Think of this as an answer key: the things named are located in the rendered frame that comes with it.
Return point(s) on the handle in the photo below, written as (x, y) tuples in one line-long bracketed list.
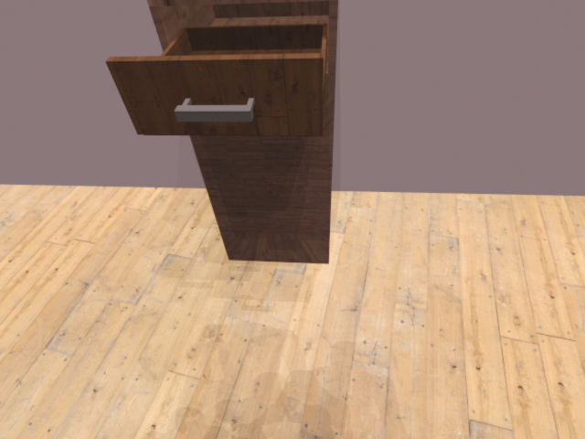
[(214, 113)]

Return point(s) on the drawer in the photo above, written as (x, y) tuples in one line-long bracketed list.
[(282, 67)]

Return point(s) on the cabinet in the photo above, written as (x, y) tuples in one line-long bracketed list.
[(271, 195)]

